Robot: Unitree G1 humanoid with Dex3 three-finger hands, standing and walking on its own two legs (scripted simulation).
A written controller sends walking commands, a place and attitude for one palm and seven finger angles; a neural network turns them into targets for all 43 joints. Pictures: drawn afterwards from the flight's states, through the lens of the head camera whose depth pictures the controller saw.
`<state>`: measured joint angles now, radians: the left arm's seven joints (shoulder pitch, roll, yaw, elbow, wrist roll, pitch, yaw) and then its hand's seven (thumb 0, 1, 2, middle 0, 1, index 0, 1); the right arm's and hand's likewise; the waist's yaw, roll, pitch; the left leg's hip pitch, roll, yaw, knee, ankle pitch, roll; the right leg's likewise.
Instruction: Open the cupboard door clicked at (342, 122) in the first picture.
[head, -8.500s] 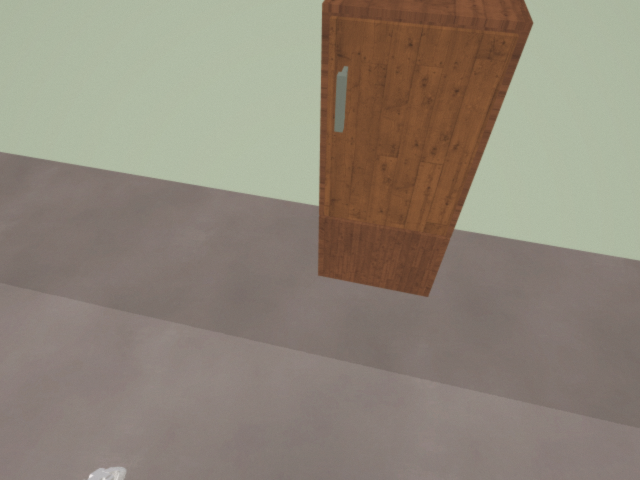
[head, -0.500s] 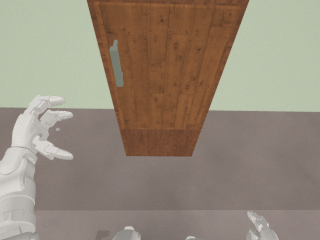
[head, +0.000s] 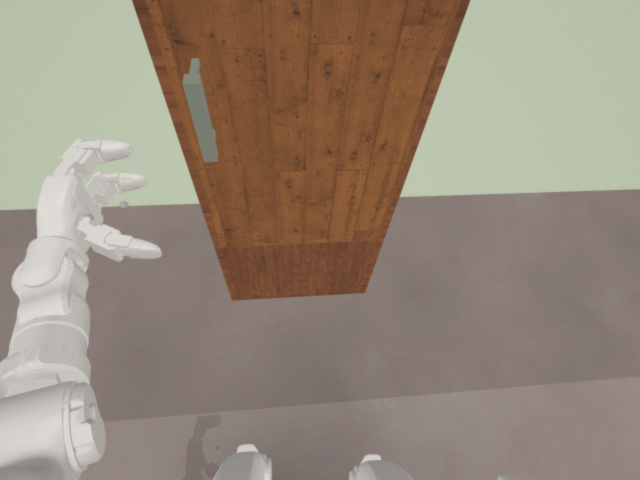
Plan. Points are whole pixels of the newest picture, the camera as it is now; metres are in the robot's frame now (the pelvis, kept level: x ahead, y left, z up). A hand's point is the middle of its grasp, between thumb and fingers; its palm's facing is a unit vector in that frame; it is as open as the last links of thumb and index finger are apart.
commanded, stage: move the hooked fingers beside the handle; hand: left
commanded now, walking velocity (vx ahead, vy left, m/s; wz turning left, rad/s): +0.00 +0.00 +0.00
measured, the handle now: (203, 112) +0.61 +0.17 +0.07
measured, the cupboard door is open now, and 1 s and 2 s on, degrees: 0 0 0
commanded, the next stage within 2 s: slide the fingers in behind the handle in 1.54 s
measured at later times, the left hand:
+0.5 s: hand (149, 159) +0.51 +0.22 +0.07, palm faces +0.06 -1.00 +0.00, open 14.0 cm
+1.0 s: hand (161, 141) +0.55 +0.22 +0.06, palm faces +0.06 -1.00 +0.00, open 14.0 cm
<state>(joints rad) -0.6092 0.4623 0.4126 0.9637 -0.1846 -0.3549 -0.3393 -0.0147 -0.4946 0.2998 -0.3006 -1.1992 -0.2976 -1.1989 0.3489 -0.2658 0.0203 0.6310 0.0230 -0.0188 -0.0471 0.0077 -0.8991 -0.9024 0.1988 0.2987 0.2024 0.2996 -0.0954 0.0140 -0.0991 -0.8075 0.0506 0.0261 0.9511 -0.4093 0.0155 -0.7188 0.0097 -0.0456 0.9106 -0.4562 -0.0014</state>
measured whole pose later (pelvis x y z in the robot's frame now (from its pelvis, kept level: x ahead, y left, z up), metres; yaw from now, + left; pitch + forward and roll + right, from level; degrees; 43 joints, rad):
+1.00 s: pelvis +0.01 +0.01 -0.02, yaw -2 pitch +24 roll -4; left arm -1.02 0.67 0.50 1.27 -0.04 -0.34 -0.26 -0.01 -0.49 0.30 -0.30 -1.20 -0.30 -1.20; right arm 0.45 -0.27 0.05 0.62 -0.03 0.10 0.00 0.00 -0.90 -0.90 0.20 0.30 0.20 0.30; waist -0.22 0.03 -0.10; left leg -1.03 0.08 0.02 1.06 -0.45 0.02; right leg -0.93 0.04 -0.04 0.97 -0.47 0.01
